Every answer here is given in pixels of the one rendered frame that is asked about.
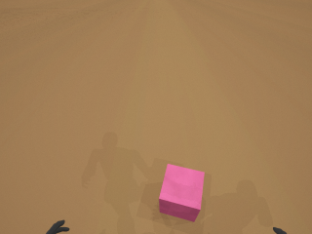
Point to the carton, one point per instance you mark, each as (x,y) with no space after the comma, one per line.
(181,192)

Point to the left robot hand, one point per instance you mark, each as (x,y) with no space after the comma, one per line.
(56,228)

